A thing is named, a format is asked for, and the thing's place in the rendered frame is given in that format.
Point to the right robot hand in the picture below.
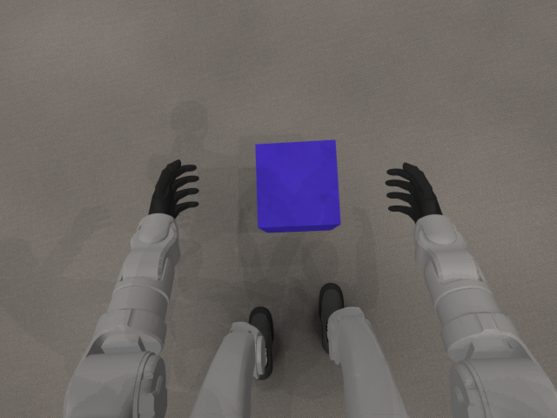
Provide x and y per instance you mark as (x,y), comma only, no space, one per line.
(422,199)

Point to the carton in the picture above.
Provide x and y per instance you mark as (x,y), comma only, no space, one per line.
(297,186)

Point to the left robot shin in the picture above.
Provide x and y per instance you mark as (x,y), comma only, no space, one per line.
(243,326)

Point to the robot left forearm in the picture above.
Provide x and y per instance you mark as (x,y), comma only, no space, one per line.
(134,321)

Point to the right robot upper arm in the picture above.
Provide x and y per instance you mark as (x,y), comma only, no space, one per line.
(500,388)

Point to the robot right forearm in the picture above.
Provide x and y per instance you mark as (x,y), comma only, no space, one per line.
(473,327)

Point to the left robot hand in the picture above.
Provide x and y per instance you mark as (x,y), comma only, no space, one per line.
(165,197)

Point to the left robot upper arm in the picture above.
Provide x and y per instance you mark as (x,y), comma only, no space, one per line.
(119,385)

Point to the right robot thigh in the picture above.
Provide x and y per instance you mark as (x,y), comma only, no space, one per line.
(371,390)

